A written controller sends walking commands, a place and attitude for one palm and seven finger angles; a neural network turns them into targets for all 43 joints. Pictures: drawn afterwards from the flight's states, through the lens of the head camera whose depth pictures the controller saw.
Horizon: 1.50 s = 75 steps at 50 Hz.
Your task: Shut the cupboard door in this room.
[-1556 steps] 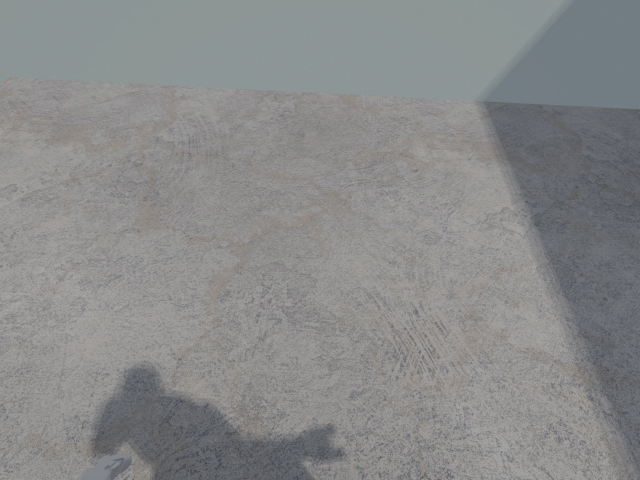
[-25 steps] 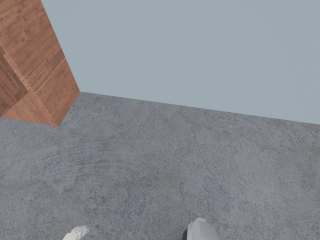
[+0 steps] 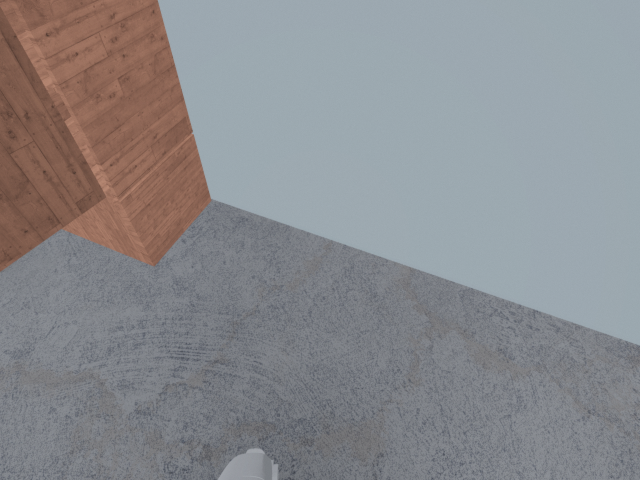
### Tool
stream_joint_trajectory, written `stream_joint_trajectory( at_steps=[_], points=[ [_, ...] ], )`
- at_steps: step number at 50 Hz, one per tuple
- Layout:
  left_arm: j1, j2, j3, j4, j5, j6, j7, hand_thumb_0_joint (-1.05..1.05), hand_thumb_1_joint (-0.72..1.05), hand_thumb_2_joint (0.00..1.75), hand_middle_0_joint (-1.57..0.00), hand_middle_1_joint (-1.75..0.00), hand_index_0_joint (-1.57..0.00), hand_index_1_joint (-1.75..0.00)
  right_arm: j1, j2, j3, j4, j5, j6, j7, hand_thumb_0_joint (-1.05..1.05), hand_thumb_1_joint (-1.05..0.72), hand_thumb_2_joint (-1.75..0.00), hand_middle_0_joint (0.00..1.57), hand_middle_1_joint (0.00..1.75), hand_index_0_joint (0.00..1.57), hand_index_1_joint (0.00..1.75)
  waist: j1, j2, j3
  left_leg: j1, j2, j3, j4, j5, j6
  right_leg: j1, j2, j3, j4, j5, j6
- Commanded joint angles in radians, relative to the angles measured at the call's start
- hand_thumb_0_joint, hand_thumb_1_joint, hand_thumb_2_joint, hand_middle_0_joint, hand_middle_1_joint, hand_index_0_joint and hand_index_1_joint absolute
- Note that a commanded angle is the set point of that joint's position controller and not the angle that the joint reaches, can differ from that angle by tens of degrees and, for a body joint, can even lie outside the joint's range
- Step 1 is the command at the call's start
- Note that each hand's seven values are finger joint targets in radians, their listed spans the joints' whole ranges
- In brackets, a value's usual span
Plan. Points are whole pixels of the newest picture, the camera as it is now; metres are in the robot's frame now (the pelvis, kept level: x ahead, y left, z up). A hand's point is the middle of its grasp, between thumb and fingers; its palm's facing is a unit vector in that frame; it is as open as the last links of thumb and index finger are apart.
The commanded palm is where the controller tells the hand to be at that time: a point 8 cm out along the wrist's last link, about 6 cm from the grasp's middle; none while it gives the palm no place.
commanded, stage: walk to a spot facing it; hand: left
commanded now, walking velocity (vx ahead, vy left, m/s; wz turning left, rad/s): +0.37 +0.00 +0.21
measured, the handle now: out of the picture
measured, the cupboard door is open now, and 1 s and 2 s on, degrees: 81 81 81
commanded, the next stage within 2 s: turn to face it in 0.46 s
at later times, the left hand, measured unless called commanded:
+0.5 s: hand (203, 366) +0.30 +0.22 -0.16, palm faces +0.00 -0.98 -0.19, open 7.4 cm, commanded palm none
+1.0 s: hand (245, 313) +0.40 +0.17 -0.16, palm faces +0.15 -0.96 -0.23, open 7.3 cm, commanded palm none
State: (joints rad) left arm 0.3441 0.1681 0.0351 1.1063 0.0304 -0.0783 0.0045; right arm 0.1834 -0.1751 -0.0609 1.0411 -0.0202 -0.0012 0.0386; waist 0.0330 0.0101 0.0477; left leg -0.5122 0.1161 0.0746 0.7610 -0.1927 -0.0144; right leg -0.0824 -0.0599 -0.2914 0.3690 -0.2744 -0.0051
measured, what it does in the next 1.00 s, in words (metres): walks ahead: left foot, then right foot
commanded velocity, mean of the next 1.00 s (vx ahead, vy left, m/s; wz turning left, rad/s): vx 0.17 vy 0.00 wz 0.21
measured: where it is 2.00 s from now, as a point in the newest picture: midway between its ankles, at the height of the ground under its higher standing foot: (333, 443)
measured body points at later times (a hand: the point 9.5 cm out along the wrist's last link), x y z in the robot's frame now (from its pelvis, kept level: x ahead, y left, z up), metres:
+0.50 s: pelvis +0.21 +0.04 +0.00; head +0.23 +0.04 +0.45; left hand +0.30 +0.28 -0.15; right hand +0.16 -0.19 -0.16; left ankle +0.12 +0.12 -0.74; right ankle +0.33 -0.10 -0.68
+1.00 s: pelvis +0.33 -0.02 +0.00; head +0.35 -0.03 +0.45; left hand +0.39 +0.22 -0.14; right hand +0.41 -0.26 -0.16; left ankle +0.34 +0.12 -0.68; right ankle +0.40 -0.09 -0.74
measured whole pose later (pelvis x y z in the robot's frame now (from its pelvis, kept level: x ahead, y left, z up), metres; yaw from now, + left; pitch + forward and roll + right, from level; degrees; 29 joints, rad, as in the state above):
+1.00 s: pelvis +0.33 -0.02 +0.00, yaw +8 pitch -1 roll +1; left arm 0.14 0.17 0.04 1.00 0.02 -0.01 0.02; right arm 0.20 -0.20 -0.07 1.01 -0.02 0.06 0.02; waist -0.02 0.02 0.06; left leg -0.50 0.10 0.06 1.02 -0.33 -0.07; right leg -0.25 -0.10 -0.34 0.47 -0.19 -0.07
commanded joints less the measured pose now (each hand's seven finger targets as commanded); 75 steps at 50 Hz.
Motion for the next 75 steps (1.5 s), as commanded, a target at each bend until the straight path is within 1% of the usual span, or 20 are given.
stream_joint_trajectory(
  at_steps=[1,4,5,6,9,13,26,29,30,31,32,33,36,40,49,57,59,60,67,75],
  points=[
    [0.078,0.14,0.029,-0.019,-0.001,-0.01,0.009,0.0,0.9,0.9,-0.2,-0.3,-0.2,-0.3,-0.055,-0.019,0.002,-0.083,-0.003,-0.043,0.003,0.0,-0.9,-0.9,0.2,0.3,0.2,0.3,0.009,-0.12,0.027,0.04,-0.015,0.034,-0.144,-0.06,0.021,0.045,-0.303,0.177,-0.109,0.207,-0.107],
    [0.057,0.123,0.028,-0.024,-0.013,-0.004,0.004,0.0,0.9,0.9,-0.2,-0.3,-0.2,-0.3,0.214,-0.127,-0.028,-0.008,-0.013,-0.063,-0.012,0.0,-0.9,-0.9,0.2,0.3,0.2,0.3,-0.12,0.087,-0.14,0.541,-0.009,-0.029,-0.311,-0.01,0.067,-0.153,-0.19,0.053,0.328,0.279,-0.031],
    [0.075,0.066,0.016,-0.052,-0.023,-0.003,-0.007,0.0,0.9,0.9,-0.2,-0.3,-0.2,-0.3,0.337,-0.244,-0.059,0.022,-0.016,-0.067,-0.027,0.0,-0.9,-0.9,0.2,0.3,0.2,0.3,-0.157,0.349,-0.217,0.75,0.236,-0.398,-0.394,0.02,0.156,-0.435,-0.04,0.023,0.626,-0.126,0.029],
    [-0.003,0.081,0.009,-0.094,-0.014,-0.003,-0.004,0.0,0.9,0.9,-0.2,-0.3,-0.2,-0.3,0.381,-0.268,-0.06,0.041,-0.003,-0.055,-0.04,0.0,-0.9,-0.9,0.2,0.3,0.2,0.3,-0.175,0.305,-0.195,0.789,0.328,-0.499,-0.459,0.113,0.224,-0.579,-0.016,0.142,0.788,-0.312,0.024],
    [-0.089,0.08,0.021,-0.071,-0.011,0.007,-0.012,0.0,0.9,0.9,-0.2,-0.3,-0.2,-0.3,0.206,-0.151,-0.031,0.003,0.003,-0.065,-0.051,0.0,-0.9,-0.9,0.2,0.3,0.2,0.3,-0.106,0.092,-0.034,0.53,0.266,-0.321,-0.498,0.14,0.191,-0.591,-0.112,0.242,0.868,-0.125,0.019],
    [-0.026,0.019,0.022,-0.052,0.003,0.046,-0.016,0.0,0.9,0.9,-0.2,-0.3,-0.2,-0.3,0.173,-0.084,-0.017,-0.002,0.001,-0.084,-0.055,0.0,-0.9,-0.9,0.2,0.3,0.2,0.3,-0.041,0.069,0.024,0.386,0.176,-0.134,-0.578,0.116,0.141,-0.524,-0.105,0.242,0.822,0.021,0.039],
    [-0.283,0.029,0.016,-0.178,-0.013,0.052,-0.032,0.0,0.9,0.9,-0.2,-0.3,-0.2,-0.3,0.282,-0.117,-0.012,0.057,-0.006,-0.084,-0.067,0.0,-0.9,-0.9,0.2,0.3,0.2,0.3,-0.069,0.093,0.089,0.563,0.175,0.048,-0.503,0.581,0.135,-0.52,-0.027,0.164,0.319,0.128,-0.001],
    [-0.109,0.066,0.019,-0.128,-0.01,0.032,-0.02,0.0,0.9,0.9,-0.2,-0.3,-0.2,-0.3,0.271,-0.14,-0.013,0.068,-0.001,-0.074,-0.069,0.0,-0.9,-0.9,0.2,0.3,0.2,0.3,0.007,0.064,-0.009,0.557,0.159,0.05,-0.268,0.836,0.105,-0.255,0.039,0.133,0.202,0.144,-0.036],
    [0.024,0.095,0.028,-0.084,-0.004,0.017,-0.015,0.0,0.9,0.9,-0.2,-0.3,-0.2,-0.3,0.245,-0.138,-0.009,0.063,0.007,-0.074,-0.068,0.0,-0.9,-0.9,0.2,0.3,0.2,0.3,0.072,0.046,-0.083,0.482,0.116,0.065,-0.107,0.758,0.073,-0.054,0.031,0.136,0.122,0.274,-0.035],
    [0.147,0.189,0.049,-0.043,0.005,-0.001,-0.002,0.0,0.9,0.9,-0.2,-0.3,-0.2,-0.3,0.268,-0.093,-0.003,0.058,0.021,-0.074,-0.058,0.0,-0.9,-0.9,0.2,0.3,0.2,0.3,0.11,-0.117,-0.207,0.257,0.021,0.088,0.166,0.395,0.034,0.234,-0.167,0.317,0.159,0.637,-0.088],
    [0.214,0.276,0.064,-0.021,-0.012,-0.006,0.003,0.0,0.9,0.9,-0.2,-0.3,-0.2,-0.3,0.331,-0.057,0.001,0.041,0.03,-0.068,-0.06,0.0,-0.9,-0.9,0.2,0.3,0.2,0.3,0.08,-0.266,-0.333,0.094,-0.128,0.03,0.468,-0.394,0.002,0.373,-0.43,0.606,0.137,1.069,-0.202],
    [0.148,0.268,0.052,-0.041,-0.025,-0.001,0.009,0.0,0.9,0.9,-0.2,-0.3,-0.2,-0.3,0.304,-0.064,0.004,0.043,0.038,-0.051,-0.068,0.0,-0.9,-0.9,0.2,0.3,0.2,0.3,0.061,-0.158,-0.302,0.115,-0.085,-0.108,0.55,-0.404,0.015,0.244,-0.448,0.545,0.074,1.009,-0.236],
    [-0.082,0.167,0.028,-0.106,-0.026,0.011,0.017,0.0,0.9,0.9,-0.2,-0.3,-0.2,-0.3,0.222,-0.038,0.002,0.046,0.021,-0.013,-0.054,0.0,-0.9,-0.9,0.2,0.3,0.2,0.3,-0.004,-0.089,-0.085,0.06,-0.015,-0.115,0.59,-0.23,-0.002,-0.077,-0.356,0.39,-0.04,0.577,-0.141],
    [-0.189,0.123,0.02,-0.14,-0.018,0.022,0.023,0.0,0.9,0.9,-0.2,-0.3,-0.2,-0.3,0.261,-0.017,-0.004,0.043,0.008,0.037,-0.041,0.0,-0.9,-0.9,0.2,0.3,0.2,0.3,-0.079,-0.113,-0.068,0.106,-0.009,-0.08,0.471,-0.142,-0.036,-0.241,-0.291,0.196,-0.119,0.322,-0.089],
    [-0.184,0.166,0.049,-0.163,-0.006,0.057,0.029,0.0,0.9,0.9,-0.2,-0.3,-0.2,-0.3,0.078,-0.057,-0.023,-0.074,0.001,0.056,-0.018,0.0,-0.9,-0.9,0.2,0.3,0.2,0.3,-0.045,-0.144,-0.005,0.036,0.013,-0.016,0.216,-0.164,-0.057,-0.184,-0.342,0.149,-0.154,-0.02,-0.112],
    [-0.124,0.224,0.072,-0.177,-0.011,0.079,0.019,0.0,0.9,0.9,-0.2,-0.3,-0.2,-0.3,0.056,-0.111,-0.028,-0.135,0.003,0.026,-0.015,0.0,-0.9,-0.9,0.2,0.3,0.2,0.3,-0.044,-0.043,-0.119,0.274,-0.038,0.033,-0.238,-0.079,-0.023,-0.123,-0.343,0.074,0.151,0.137,-0.055],
    [-0.17,0.124,0.05,-0.246,-0.02,0.09,0.008,0.0,0.9,0.9,-0.2,-0.3,-0.2,-0.3,0.148,-0.275,-0.063,-0.135,-0.003,0.015,-0.025,0.0,-0.9,-0.9,0.2,0.3,0.2,0.3,-0.105,0.416,-0.102,0.457,0.287,-0.456,-0.458,0.311,0.131,-0.516,-0.114,0.043,0.548,-0.358,0.091],
    [-0.248,0.14,0.044,-0.274,-0.009,0.099,0.008,0.0,0.9,0.9,-0.2,-0.3,-0.2,-0.3,0.182,-0.294,-0.063,-0.119,-0.004,0.021,-0.035,0.0,-0.9,-0.9,0.2,0.3,0.2,0.3,-0.129,0.294,-0.105,0.445,0.341,-0.464,-0.45,0.443,0.209,-0.546,-0.086,0.154,0.68,-0.373,0.083],
    [-0.181,0.146,0.052,-0.213,-0.022,0.105,0.002,0.0,0.9,0.9,-0.2,-0.3,-0.2,-0.3,0.033,-0.233,-0.042,-0.153,0.003,0.001,-0.057,0.0,-0.9,-0.9,0.2,0.3,0.2,0.3,-0.047,0.085,-0.137,0.458,0.126,-0.247,-0.384,0.494,0.159,-0.497,-0.049,0.259,0.75,-0.107,0.11],
    [-0.21,0.14,0.038,-0.253,-0.033,0.1,0.015,0.0,0.9,0.9,-0.2,-0.3,-0.2,-0.3,0.025,-0.248,-0.057,-0.151,-0.004,0.023,-0.049,0.0,-0.9,-0.9,0.2,0.3,0.2,0.3,-0.059,0.167,-0.106,0.386,0.11,-0.369,-0.345,0.491,0.181,-0.32,0.005,0.253,0.376,-0.183,0.108]
  ],
)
